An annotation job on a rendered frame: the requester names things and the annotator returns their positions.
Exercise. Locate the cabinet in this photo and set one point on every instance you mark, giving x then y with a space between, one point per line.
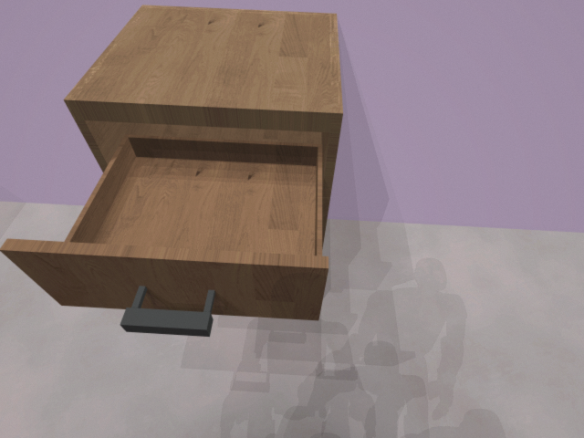
216 73

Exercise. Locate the drawer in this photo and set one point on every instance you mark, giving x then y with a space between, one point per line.
182 216

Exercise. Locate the handle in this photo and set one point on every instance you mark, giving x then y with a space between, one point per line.
163 321

